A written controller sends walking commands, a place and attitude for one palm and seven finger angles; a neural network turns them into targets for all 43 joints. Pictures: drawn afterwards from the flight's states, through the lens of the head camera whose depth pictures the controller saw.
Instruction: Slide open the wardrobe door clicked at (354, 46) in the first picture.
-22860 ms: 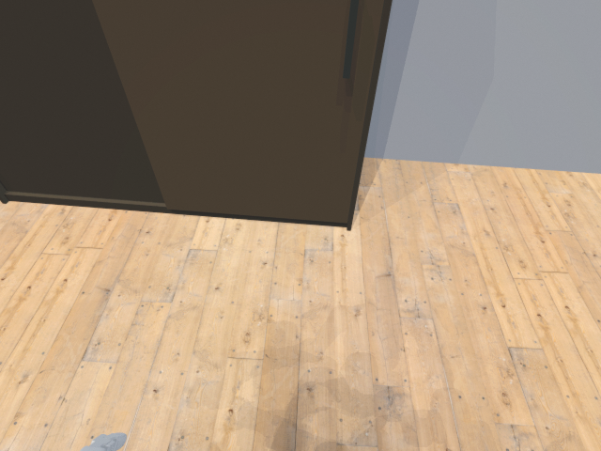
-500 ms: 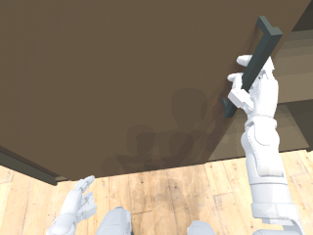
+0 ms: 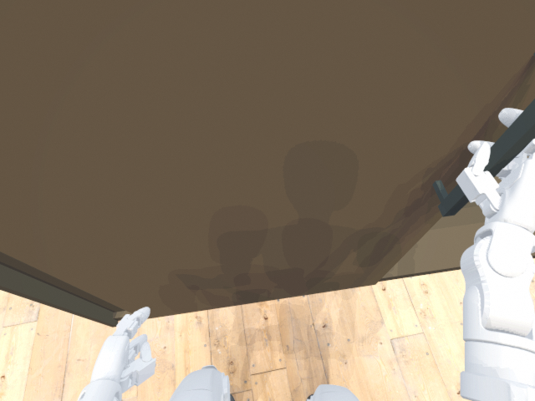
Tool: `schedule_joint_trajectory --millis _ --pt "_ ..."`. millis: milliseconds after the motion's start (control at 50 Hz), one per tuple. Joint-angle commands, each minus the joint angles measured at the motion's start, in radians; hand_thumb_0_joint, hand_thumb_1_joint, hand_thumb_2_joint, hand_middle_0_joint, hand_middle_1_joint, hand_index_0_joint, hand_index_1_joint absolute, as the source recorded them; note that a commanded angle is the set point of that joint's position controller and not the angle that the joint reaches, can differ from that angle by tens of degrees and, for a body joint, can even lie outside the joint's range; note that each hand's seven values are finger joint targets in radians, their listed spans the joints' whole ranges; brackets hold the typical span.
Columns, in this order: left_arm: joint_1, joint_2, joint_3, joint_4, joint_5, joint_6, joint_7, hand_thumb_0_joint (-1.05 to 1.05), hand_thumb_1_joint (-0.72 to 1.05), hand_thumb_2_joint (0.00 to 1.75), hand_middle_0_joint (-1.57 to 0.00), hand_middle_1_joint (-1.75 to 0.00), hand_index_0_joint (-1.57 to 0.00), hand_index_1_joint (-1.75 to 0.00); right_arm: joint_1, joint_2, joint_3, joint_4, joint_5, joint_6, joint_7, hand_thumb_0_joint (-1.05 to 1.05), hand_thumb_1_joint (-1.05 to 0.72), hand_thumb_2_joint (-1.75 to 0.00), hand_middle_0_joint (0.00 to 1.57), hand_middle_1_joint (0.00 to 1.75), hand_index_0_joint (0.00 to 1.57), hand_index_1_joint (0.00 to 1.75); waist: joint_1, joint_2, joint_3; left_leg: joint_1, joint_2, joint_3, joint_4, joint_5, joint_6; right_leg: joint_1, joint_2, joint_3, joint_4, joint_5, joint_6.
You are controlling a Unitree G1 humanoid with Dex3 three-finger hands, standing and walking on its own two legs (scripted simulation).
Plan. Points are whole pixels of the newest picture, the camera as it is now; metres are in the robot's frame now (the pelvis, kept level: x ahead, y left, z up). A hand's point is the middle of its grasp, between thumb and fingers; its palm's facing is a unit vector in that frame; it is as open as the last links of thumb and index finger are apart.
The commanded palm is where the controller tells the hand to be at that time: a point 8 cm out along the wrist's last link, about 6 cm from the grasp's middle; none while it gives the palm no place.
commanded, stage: stop walking and hold the door there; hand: right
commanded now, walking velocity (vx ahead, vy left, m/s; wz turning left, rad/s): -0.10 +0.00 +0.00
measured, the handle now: (486, 149) +0.39 -0.32 +0.11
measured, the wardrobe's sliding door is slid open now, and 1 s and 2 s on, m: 0.69 0.69 0.69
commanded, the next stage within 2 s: none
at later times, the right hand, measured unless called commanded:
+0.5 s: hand (478, 177) +0.35 -0.28 +0.11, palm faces +0.44 +0.87 -0.20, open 6.7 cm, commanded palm +0.30 -0.30 +0.10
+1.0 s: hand (481, 178) +0.34 -0.29 +0.11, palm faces +0.37 +0.90 -0.23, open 6.5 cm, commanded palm +0.30 -0.30 +0.10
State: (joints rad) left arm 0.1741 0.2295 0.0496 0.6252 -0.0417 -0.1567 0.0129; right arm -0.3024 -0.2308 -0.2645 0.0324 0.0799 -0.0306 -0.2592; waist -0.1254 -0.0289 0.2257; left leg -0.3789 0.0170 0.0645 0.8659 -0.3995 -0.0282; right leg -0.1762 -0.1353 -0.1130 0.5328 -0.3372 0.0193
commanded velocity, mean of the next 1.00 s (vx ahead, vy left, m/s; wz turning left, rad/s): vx -0.04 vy -0.02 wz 0.00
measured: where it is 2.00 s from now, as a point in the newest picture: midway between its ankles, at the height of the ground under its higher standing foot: outside the picture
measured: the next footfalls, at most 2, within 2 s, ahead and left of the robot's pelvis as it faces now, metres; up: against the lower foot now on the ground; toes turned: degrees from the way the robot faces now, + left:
left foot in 0.14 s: +0.09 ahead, +0.13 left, +0.00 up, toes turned +9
right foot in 0.40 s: +0.10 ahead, -0.13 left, +0.00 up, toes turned -1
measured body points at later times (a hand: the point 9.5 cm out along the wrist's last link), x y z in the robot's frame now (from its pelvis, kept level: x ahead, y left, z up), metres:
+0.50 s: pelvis +0.01 -0.03 -0.01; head +0.00 -0.03 +0.44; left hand +0.15 +0.26 -0.08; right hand +0.32 -0.33 +0.12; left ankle +0.02 +0.12 -0.72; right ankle +0.06 -0.13 -0.74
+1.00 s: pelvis -0.04 -0.05 +0.00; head -0.06 -0.04 +0.45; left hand +0.03 +0.24 -0.11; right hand +0.32 -0.33 +0.13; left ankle -0.05 +0.09 -0.74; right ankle +0.06 -0.13 -0.74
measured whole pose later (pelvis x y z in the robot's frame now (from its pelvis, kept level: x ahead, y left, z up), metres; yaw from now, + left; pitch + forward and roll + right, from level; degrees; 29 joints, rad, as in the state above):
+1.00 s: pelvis -0.04 -0.05 +0.00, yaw +9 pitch -2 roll +1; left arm 0.28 0.27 0.00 0.73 -0.03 -0.07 0.10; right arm -0.23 -0.40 -0.32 0.50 0.05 -0.13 -0.18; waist 0.02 -0.03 -0.02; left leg -0.20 0.02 0.02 0.47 -0.24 -0.02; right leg -0.31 -0.06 -0.16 0.46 -0.13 -0.04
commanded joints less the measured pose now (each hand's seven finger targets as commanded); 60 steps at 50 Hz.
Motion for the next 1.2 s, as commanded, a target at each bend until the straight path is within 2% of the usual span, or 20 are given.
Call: schedule_joint_trajectory --millis 0,40,80,100,120,140,160,200,300,340,380,420,440,480,560,700,760,860,960,1180 --pt "-0.002 0.23 0.048 -0.063 0.022 -0.012 0.027 0.0 0.9 0.9 -0.2 -0.3 -0.2 -0.3 -0.094 -0.716 -0.359 -0.03 -0.054 -0.156 0.105 0.0 -0.9 -0.9 0.45 1.4 0.45 1.4 0.113 -0.261 -0.513 -0.109 -0.029 0.041 -0.07 0.098 -0.013 0.469 -0.193 -0.003 -0.045 1.161 -0.099" --pt "-0.009 0.149 0.01 -0.137 0.019 0.016 0.02 0.0 0.9 0.9 -0.2 -0.3 -0.2 -0.3 -0.09 -0.389 -0.102 -0.133 -0.046 -0.15 0.13 0.0 -0.9 -0.9 0.45 1.4 0.45 1.4 0.127 -0.277 -0.484 -0.006 -0.044 0.067 -0.319 0.164 0.004 0.402 -0.165 0.005 0.044 1.151 -0.079" --pt "-0.055 0.125 -0.012 -0.147 0.005 0.014 0.019 0.0 0.9 0.9 -0.2 -0.3 -0.2 -0.3 -0.062 -0.336 -0.064 -0.16 -0.039 -0.16 0.138 0.0 -0.9 -0.9 0.45 1.4 0.45 1.4 0.128 -0.284 -0.482 0.134 -0.061 0.097 -0.454 0.387 0.006 0.337 -0.122 -0.048 0.128 1.019 -0.036" --pt "-0.059 0.124 -0.015 -0.157 0.003 0.018 0.02 0.0 0.9 0.9 -0.2 -0.3 -0.2 -0.3 -0.019 -0.352 -0.085 -0.125 -0.044 -0.157 0.136 0.0 -0.9 -0.9 0.45 1.4 0.45 1.4 0.129 -0.193 -0.496 0.264 -0.018 0.067 -0.446 0.688 0.017 0.216 -0.092 -0.063 0.202 0.89 -0.018" --pt "-0.058 0.119 -0.013 -0.169 0.008 0.026 0.031 0.0 0.9 0.9 -0.2 -0.3 -0.2 -0.3 0.023 -0.382 -0.102 -0.086 -0.05 -0.158 0.13 0.0 -0.9 -0.9 0.45 1.4 0.45 1.4 0.134 -0.063 -0.53 0.427 0.113 -0.069 -0.362 1.175 0.077 0.022 -0.022 -0.08 0.35 0.603 0.011" --pt "-0.068 0.111 -0.011 -0.176 0.005 0.025 0.043 0.0 0.9 0.9 -0.2 -0.3 -0.2 -0.3 0.068 -0.403 -0.149 -0.036 -0.042 -0.16 0.121 0.0 -0.9 -0.9 0.45 1.4 0.45 1.4 0.119 0.123 -0.526 0.512 0.262 -0.247 -0.322 1.551 0.173 -0.174 0.096 -0.033 0.516 -0.014 0.034" --pt "-0.056 0.114 -0.01 -0.155 0.002 0.025 0.051 0.0 0.9 0.9 -0.2 -0.3 -0.2 -0.3 0.126 -0.4 -0.166 0.063 -0.034 -0.147 0.111 0.0 -0.9 -0.9 0.45 1.4 0.45 1.4 0.094 0.298 -0.495 0.503 0.356 -0.332 -0.317 1.603 0.216 -0.295 0.118 0.082 0.617 -0.318 0.023" --pt "-0.086 0.11 -0.031 -0.132 0.0 0.036 0.062 0.0 0.9 0.9 -0.2 -0.3 -0.2 -0.3 0.052 -0.389 -0.167 0.034 -0.046 -0.157 0.102 0.0 -0.9 -0.9 0.45 1.4 0.45 1.4 0.112 0.252 -0.456 0.422 0.358 -0.301 -0.344 1.308 0.21 -0.303 0.068 0.17 0.538 -0.31 0.018" --pt "-0.111 0.104 -0.032 -0.119 0.014 0.078 0.088 0.0 0.9 0.9 -0.2 -0.3 -0.2 -0.3 0.014 -0.376 -0.163 0.001 -0.055 -0.17 0.086 0.0 -0.9 -0.9 0.45 1.4 0.45 1.4 0.126 0.229 -0.483 0.277 0.245 -0.17 -0.386 0.909 0.145 -0.119 0.114 0.056 0.172 -0.043 0.016" --pt "-0.092 0.113 -0.023 -0.111 0.017 0.083 0.094 0.0 0.9 0.9 -0.2 -0.3 -0.2 -0.3 0.014 -0.334 -0.115 -0.03 -0.051 -0.175 0.083 0.0 -0.9 -0.9 0.45 1.4 0.45 1.4 0.136 0.137 -0.477 0.212 0.192 -0.12 -0.383 0.662 0.1 0.01 0.105 0.035 -0.028 0.155 0.014" --pt "-0.104 0.166 -0.001 -0.136 0.016 0.075 0.092 0.0 0.9 0.9 -0.2 -0.3 -0.2 -0.3 -0.026 -0.294 -0.053 -0.122 -0.041 -0.18 0.092 0.0 -0.9 -0.9 0.45 1.4 0.45 1.4 0.121 -0.072 -0.44 0.101 0.066 -0.076 -0.321 0.307 0.03 0.053 -0.079 0.197 -0.119 0.436 -0.051" --pt "-0.088 0.147 -0.016 -0.144 0.01 0.07 0.082 0.0 0.9 0.9 -0.2 -0.3 -0.2 -0.3 0.023 -0.224 0.027 -0.114 -0.04 -0.175 0.11 0.0 -0.9 -0.9 0.45 1.4 0.45 1.4 0.13 -0.28 -0.372 0.068 -0.028 -0.036 -0.105 -0.096 0.019 -0.053 -0.187 0.328 -0.307 0.226 -0.126" --pt "-0.094 0.136 -0.019 -0.144 0.019 0.066 0.079 0.0 0.9 0.9 -0.2 -0.3 -0.2 -0.3 0.008 -0.251 0.001 -0.105 -0.052 -0.166 0.102 0.0 -0.9 -0.9 0.45 1.4 0.45 1.4 0.134 -0.309 -0.318 0.054 -0.019 -0.063 0.029 -0.118 0.024 -0.132 -0.218 0.388 -0.366 0.108 -0.149" --pt "-0.064 0.135 -0.012 -0.125 0.024 0.047 0.075 0.0 0.9 0.9 -0.2 -0.3 -0.2 -0.3 0.022 -0.239 0.009 -0.081 -0.054 -0.159 0.098 0.0 -0.9 -0.9 0.45 1.4 0.45 1.4 0.129 -0.185 -0.314 0.038 0.013 -0.077 0.003 -0.014 0.021 -0.058 -0.183 0.294 -0.295 0.171 -0.16" --pt "-0.023 0.144 -0.019 -0.105 0.028 0.016 0.072 0.0 0.9 0.9 -0.2 -0.3 -0.2 -0.3 -0.024 -0.213 0.051 -0.08 -0.047 -0.133 0.102 0.0 -0.9 -0.9 0.45 1.4 0.45 1.4 0.142 -0.194 -0.36 0.089 -0.002 -0.03 -0.213 -0.002 0.015 0.044 -0.14 0.209 -0.261 0.221 -0.124" --pt "-0.018 0.15 -0.026 -0.064 0.034 0.005 0.08 0.0 0.9 0.9 -0.2 -0.3 -0.2 -0.3 -0.055 -0.35 -0.069 0.075 -0.056 -0.143 0.097 0.0 -0.9 -0.9 0.45 1.4 0.45 1.4 0.147 -0.092 -0.426 0.228 0.064 -0.083 -0.476 0.349 0.038 -0.003 -0.034 0.097 -0.15 0.219 -0.016" --pt "-0.005 0.159 -0.014 -0.052 0.015 0.023 0.087 0.0 0.9 0.9 -0.2 -0.3 -0.2 -0.3 -0.096 -0.336 -0.048 0.158 -0.04 -0.131 0.103 0.0 -0.9 -0.9 0.45 1.4 0.45 1.4 0.148 0.065 -0.417 0.137 0.088 -0.151 -0.513 0.271 0.05 0.032 -0.016 0.085 -0.092 0.165 -0.021" --pt "-0.007 0.17 -0.014 -0.044 0.016 0.035 0.097 0.0 0.9 0.9 -0.2 -0.3 -0.2 -0.3 -0.15 -0.328 -0.019 0.253 -0.048 -0.142 0.108 0.0 -0.9 -0.9 0.45 1.4 0.45 1.4 0.149 -0.015 -0.334 0.048 0.046 -0.115 -0.522 0.029 0.038 0.001 -0.049 0.146 -0.2 -0.047 -0.041" --pt "0.003 0.174 -0.016 -0.044 0.009 0.037 0.101 0.0 0.9 0.9 -0.2 -0.3 -0.2 -0.3 -0.192 -0.295 0.018 0.293 -0.054 -0.159 0.107 0.0 -0.9 -0.9 0.45 1.4 0.45 1.4 0.144 -0.077 -0.316 0.089 0.01 -0.072 -0.44 0.034 0.033 -0.06 -0.084 0.2 -0.312 -0.204 -0.056" --pt "0.019 0.169 -0.011 -0.044 0.003 0.035 0.094 0.0 0.9 0.9 -0.2 -0.3 -0.2 -0.3 -0.267 -0.246 0.083 0.312 -0.056 -0.164 0.111 0.0 -0.9 -0.9 0.45 1.4 0.45 1.4 0.148 -0.011 -0.36 0.079 0.044 -0.109 -0.501 0.075 0.041 0.013 -0.049 0.124 -0.209 -0.057 -0.043"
